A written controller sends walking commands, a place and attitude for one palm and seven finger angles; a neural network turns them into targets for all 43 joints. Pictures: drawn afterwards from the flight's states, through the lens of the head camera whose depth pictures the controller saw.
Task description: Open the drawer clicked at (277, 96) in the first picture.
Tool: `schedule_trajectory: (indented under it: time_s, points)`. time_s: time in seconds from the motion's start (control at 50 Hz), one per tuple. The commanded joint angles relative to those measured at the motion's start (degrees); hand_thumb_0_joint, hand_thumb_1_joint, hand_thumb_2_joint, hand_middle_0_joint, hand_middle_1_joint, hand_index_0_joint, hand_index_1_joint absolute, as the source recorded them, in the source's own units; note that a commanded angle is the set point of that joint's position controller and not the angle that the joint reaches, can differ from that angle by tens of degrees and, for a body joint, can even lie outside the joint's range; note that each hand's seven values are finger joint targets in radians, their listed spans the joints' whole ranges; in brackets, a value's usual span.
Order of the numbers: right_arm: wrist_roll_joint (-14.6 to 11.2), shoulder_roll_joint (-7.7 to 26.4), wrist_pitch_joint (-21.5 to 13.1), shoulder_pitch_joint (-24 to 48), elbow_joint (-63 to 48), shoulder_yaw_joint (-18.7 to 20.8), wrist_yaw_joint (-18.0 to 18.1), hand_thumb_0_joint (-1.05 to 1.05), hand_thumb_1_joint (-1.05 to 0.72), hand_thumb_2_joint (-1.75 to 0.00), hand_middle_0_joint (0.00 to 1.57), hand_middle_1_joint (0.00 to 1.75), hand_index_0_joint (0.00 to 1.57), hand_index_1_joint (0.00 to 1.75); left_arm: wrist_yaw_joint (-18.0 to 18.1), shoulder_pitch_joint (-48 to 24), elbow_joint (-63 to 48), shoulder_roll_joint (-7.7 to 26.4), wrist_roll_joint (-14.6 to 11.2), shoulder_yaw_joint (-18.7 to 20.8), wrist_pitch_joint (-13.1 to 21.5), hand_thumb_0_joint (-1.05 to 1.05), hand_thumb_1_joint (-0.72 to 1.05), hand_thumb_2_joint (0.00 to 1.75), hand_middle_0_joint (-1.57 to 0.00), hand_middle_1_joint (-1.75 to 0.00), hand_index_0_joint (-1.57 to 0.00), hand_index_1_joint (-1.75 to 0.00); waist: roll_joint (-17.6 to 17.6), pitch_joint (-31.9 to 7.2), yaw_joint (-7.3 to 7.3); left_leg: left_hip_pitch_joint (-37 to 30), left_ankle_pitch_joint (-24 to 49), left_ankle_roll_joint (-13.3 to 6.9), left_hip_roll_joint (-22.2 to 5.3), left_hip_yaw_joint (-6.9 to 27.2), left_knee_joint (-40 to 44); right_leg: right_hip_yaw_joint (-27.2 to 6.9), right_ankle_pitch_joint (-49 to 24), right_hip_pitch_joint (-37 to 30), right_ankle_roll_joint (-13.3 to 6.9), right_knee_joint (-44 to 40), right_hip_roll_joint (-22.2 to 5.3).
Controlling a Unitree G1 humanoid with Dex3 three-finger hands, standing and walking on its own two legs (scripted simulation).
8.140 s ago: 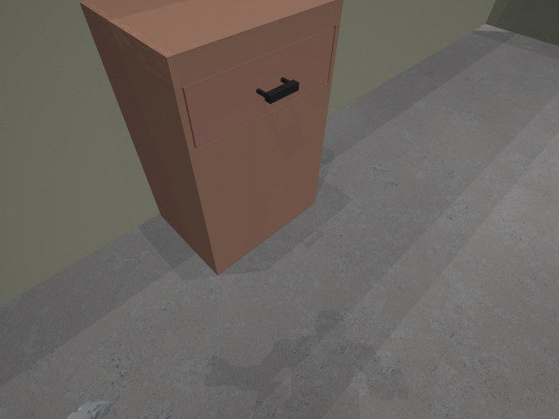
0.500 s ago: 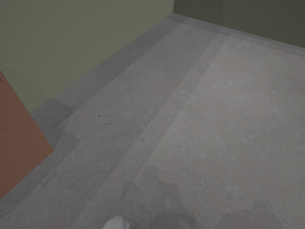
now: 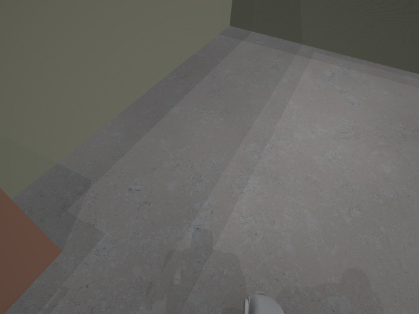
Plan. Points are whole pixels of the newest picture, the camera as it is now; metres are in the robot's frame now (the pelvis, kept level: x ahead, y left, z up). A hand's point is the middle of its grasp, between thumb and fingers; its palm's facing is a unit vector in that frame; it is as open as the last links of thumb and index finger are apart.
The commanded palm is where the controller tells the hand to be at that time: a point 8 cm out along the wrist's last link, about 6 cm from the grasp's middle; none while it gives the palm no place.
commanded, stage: turn to face it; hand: left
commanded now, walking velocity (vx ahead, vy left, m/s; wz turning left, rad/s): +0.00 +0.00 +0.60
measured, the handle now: out of the picture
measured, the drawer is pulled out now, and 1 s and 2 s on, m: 0.00 0.00 0.00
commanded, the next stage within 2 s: none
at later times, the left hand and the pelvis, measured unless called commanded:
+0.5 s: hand (128, 301) +0.18 +0.19 -0.18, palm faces +0.21 -0.95 -0.21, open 7.3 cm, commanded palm none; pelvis +0.11 -0.01 -0.02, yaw +11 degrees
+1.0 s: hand out of the picture +0.13 +0.21 -0.16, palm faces +0.48 -0.83 -0.31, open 7.4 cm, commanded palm none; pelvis +0.14 -0.03 -0.02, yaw +29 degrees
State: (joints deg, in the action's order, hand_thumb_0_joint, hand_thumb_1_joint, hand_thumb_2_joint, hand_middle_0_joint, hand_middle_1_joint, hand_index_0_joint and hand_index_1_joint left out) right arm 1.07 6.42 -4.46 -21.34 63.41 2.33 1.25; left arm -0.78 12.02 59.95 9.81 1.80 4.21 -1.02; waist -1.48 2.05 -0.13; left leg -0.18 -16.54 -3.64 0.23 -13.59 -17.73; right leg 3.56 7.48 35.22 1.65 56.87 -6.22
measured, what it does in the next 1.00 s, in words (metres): walks ahead, turning left: right foot, then left foot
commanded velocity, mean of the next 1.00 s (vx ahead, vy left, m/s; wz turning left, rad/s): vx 0.00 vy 0.00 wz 0.60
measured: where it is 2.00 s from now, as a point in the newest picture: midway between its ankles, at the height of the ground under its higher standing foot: outside the picture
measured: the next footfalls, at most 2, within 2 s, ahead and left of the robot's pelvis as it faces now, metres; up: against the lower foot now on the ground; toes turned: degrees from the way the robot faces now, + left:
right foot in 0.16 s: +0.21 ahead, -0.14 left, +0.00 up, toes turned -8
left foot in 0.56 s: +0.18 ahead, +0.13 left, +0.00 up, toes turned +21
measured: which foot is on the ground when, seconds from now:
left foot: down 0.00-0.16, up 0.18-0.54, down 0.56-0.96, up 0.98-1.00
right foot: up 0.00-0.14, down 0.16-0.56, up 0.58-0.94, down 0.96-1.00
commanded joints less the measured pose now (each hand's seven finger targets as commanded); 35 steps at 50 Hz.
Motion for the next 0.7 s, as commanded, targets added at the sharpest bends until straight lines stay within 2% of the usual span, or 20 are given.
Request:
schedule_trajectory:
  time_s: [0.0,0.04,0.1,0.12,0.14,0.16,0.18,0.22,0.26,0.3,0.36,0.44,0.48,0.5,0.52,0.54,0.56,0.58,0.64,0.68]
  points:
    - [0.4,7.1,-0.4,-7.4,0.1,0.8,0.8,0.0,-0.9,-0.9,0.2,0.3,0.2,0.3,-0.1,-6.3,-4.8,0.2,-0.4,-0.7,1.6,0.0,0.9,0.9,-0.2,-0.3,-0.2,-0.3,6.3,7.0,-2.28,-0.5,38.7,-3.0,-17.7,6.0,3.2,1.9,1.2,1.8,-1.3,-11.4,0.1]
    - [0.5,6.9,0.1,-8.3,1.3,0.5,0.9,0.0,-0.9,-0.9,0.2,0.3,0.2,0.3,0.3,-6.7,-4.8,0.0,-0.5,-1.2,2.3,0.0,0.9,0.9,-0.2,-0.3,-0.2,-0.3,7.3,6.4,-2.57,-0.2,47.0,-3.4,-16.8,7.0,-0.6,4.1,2.5,-4.2,-2.0,-17.4,2.3]
    - [-0.3,8.7,0.5,-6.1,1.6,0.8,1.0,0.0,-0.9,-0.9,0.2,0.3,0.2,0.3,0.8,4.9,-1.3,2.3,-0.3,-1.2,3.8,0.0,0.9,0.9,-0.2,-0.3,-0.2,-0.3,7.4,-2.4,3.05,-0.5,52.2,-1.3,-13.8,7.6,-14.1,6.7,-4.5,-21.3,-2.1,-28.2,5.1]
    - [-0.8,7.8,0.4,-5.5,1.2,0.8,0.8,0.0,-0.9,-0.9,0.2,0.3,0.2,0.3,1.3,10.7,0.7,5.4,-0.2,-0.5,4.6,0.0,0.9,0.9,-0.2,-0.3,-0.2,-0.3,4.8,-6.5,5.23,6.5,42.9,0.6,-11.7,7.2,-22.0,4.0,-18.5,-33.5,-2.6,-28.9,1.3]
    - [-1.4,5.7,0.5,-6.7,-0.1,0.9,0.4,0.0,-0.9,-0.9,0.2,0.3,0.2,0.3,2.1,16.5,2.0,10.6,-0.1,0.5,5.2,0.0,0.9,0.9,-0.2,-0.3,-0.2,-0.3,-4.9,-11.6,6.55,20.7,17.4,2.9,-5.2,5.0,-36.8,-8.6,-46.2,-47.5,-7.6,-25.6,-12.5]
    - [-1.7,4.8,1.1,-7.3,-1.2,1.3,0.5,0.0,-0.9,-0.9,0.2,0.3,0.2,0.3,2.1,19.1,2.4,14.0,-0.8,1.1,5.0,0.0,0.9,0.9,-0.2,-0.3,-0.2,-0.3,-6.7,-13.5,5.98,26.7,-19.4,4.1,0.0,8.4,-52.1,-14.8,-64.0,-49.1,-14.6,-27.3,-23.3]
    - [-1.6,4.3,1.9,-4.8,-2.2,1.0,0.6,0.0,-0.9,-0.9,0.2,0.3,0.2,0.3,2.3,15.4,0.6,13.6,-1.0,1.1,4.8,0.0,0.9,0.9,-0.2,-0.3,-0.2,-0.3,-9.3,-15.4,6.05,27.1,-19.2,4.1,-2.5,14.5,-56.7,-16.9,-50.4,-43.1,-16.4,-31.5,-23.8]
    - [-0.7,4.3,3.6,-1.1,-3.1,1.6,0.0,0.0,-0.9,-0.9,0.2,0.3,0.2,0.3,2.8,5.5,-2.6,9.5,-1.1,0.4,3.9,0.0,0.9,0.9,-0.2,-0.3,-0.2,-0.3,-3.3,-6.8,2.81,29.5,-13.1,4.8,-5.3,14.6,-59.5,-11.8,-24.7,-30.2,-13.4,-36.3,-20.1]
    - [-0.4,2.9,5.5,-1.7,-3.2,1.6,-0.7,0.0,-0.9,-0.9,0.2,0.3,0.2,0.3,3.3,-0.6,-4.6,7.0,-0.7,-0.3,3.4,0.0,0.9,0.9,-0.2,-0.3,-0.2,-0.3,-2.5,-2.7,-0.99,26.4,-9.1,5.7,-6.5,13.9,-54.2,-2.9,-11.5,-18.8,-9.3,-40.0,-17.1]
    - [0.1,2.5,6.9,-3.1,-3.7,1.8,-1.2,0.0,-0.9,-0.9,0.2,0.3,0.2,0.3,3.3,-3.2,-6.2,6.2,-0.3,0.1,3.0,0.0,0.9,0.9,-0.2,-0.3,-0.2,-0.3,-5.9,-1.6,-2.25,23.7,-7.3,6.4,-6.7,11.8,-48.9,1.7,-2.3,-13.6,-7.8,-41.8,-15.5]
    - [0.3,3.5,7.3,-0.9,-5.9,1.9,-2.0,0.0,-0.9,-0.9,0.2,0.3,0.2,0.3,3.0,-4.6,-6.9,8.2,-0.1,0.7,1.9,0.0,0.9,0.9,-0.2,-0.3,-0.2,-0.3,-8.2,-0.4,-2.06,23.4,-5.9,6.7,-6.4,9.2,-40.4,4.7,6.8,-13.6,-7.0,-42.0,-14.5]
    - [0.0,6.1,6.7,4.8,-10.1,2.4,-2.5,0.0,-0.9,-0.9,0.2,0.3,0.2,0.3,2.8,-3.7,-7.9,10.9,0.2,1.7,1.0,0.0,0.9,0.9,-0.2,-0.3,-0.2,-0.3,-8.7,0.1,-0.54,22.5,-7.6,6.5,-6.0,7.8,-30.6,4.8,7.5,-16.6,-7.2,-37.7,-16.6]
    - [0.2,8.1,6.3,3.7,-10.9,2.7,-2.5,0.0,-0.9,-0.9,0.2,0.3,0.2,0.3,2.5,-3.8,-8.7,11.8,-0.1,2.0,0.5,0.0,0.9,0.9,-0.2,-0.3,-0.2,-0.3,-5.4,-1.7,-1.7,17.4,-1.9,6.5,-4.5,6.1,-21.5,7.1,6.5,-16.9,-5.5,-30.5,-15.6]
    - [0.3,9.9,5.9,1.9,-10.6,3.2,-2.5,0.0,-0.9,-0.9,0.2,0.3,0.2,0.3,2.3,-3.6,-9.2,11.4,-0.6,1.9,0.0,0.0,0.9,0.9,-0.2,-0.3,-0.2,-0.3,-0.2,-2.3,-2.92,11.8,3.3,6.3,-4.1,6.8,-14.4,8.4,9.0,-13.6,-3.5,-23.9,-14.0]
    - [0.5,14.8,5.5,-0.2,-11.0,4.1,-2.4,0.0,-0.9,-0.9,0.2,0.3,0.2,0.3,1.8,-3.1,-10.8,8.7,-1.1,1.6,-0.6,0.0,0.9,0.9,-0.2,-0.3,-0.2,-0.3,14.3,-1.7,-3.92,10.3,6.4,2.7,-11.5,21.3,-5.1,10.4,17.7,-6.8,0.1,-11.3,-7.5]
    - [0.8,20.3,5.1,-1.5,-12.2,5.0,-2.1,0.0,-0.9,-0.9,0.2,0.3,0.2,0.3,1.5,-5.6,-13.9,5.7,-1.0,0.7,-0.8,0.0,0.9,0.9,-0.2,-0.3,-0.2,-0.3,25.9,0.0,-5.18,11.6,15.6,-3.0,-22.9,38.1,2.7,7.8,30.7,0.9,3.2,2.0,-1.0]
    - [0.8,20.8,4.9,-0.8,-11.7,5.1,-1.4,0.0,-0.9,-0.9,0.2,0.3,0.2,0.3,1.7,-7.0,-14.4,7.2,-0.5,0.7,-1.1,0.0,0.9,0.9,-0.2,-0.3,-0.2,-0.3,20.1,-2.7,-5.4,12.6,10.6,-5.7,-24.6,41.1,3.5,0.9,28.4,1.1,2.4,9.3,-1.1]
    - [0.6,20.5,4.9,2.4,-12.6,4.9,-0.9,0.0,-0.9,-0.9,0.2,0.3,0.2,0.3,1.5,-7.9,-14.2,6.8,-0.6,1.1,-1.0,0.0,0.9,0.9,-0.2,-0.3,-0.2,-0.3,18.7,-2.9,-4.11,13.9,6.2,-5.8,-21.8,39.4,2.9,-1.4,24.0,2.4,2.4,12.6,-0.9]
    - [0.4,16.6,4.2,10.8,-15.5,3.4,-0.5,0.0,-0.9,-0.9,0.2,0.3,0.2,0.3,0.8,-2.9,-11.5,8.0,-0.6,1.4,-0.5,0.0,0.9,0.9,-0.2,-0.3,-0.2,-0.3,10.6,-4.1,-0.24,14.3,10.5,-4.1,-14.8,28.6,0.2,-2.3,14.4,-1.6,2.8,10.4,-0.9]
    - [0.3,17.0,4.2,10.0,-15.4,3.6,-0.5,0.0,-0.9,-0.9,0.2,0.3,0.2,0.3,1.1,-1.9,-11.5,8.0,-0.9,1.1,-0.5,0.0,0.9,0.9,-0.2,-0.3,-0.2,-0.3,8.6,-6.7,-0.69,10.2,16.9,-5.0,-14.1,27.4,-1.1,-2.5,14.9,-3.3,3.1,6.1,0.0]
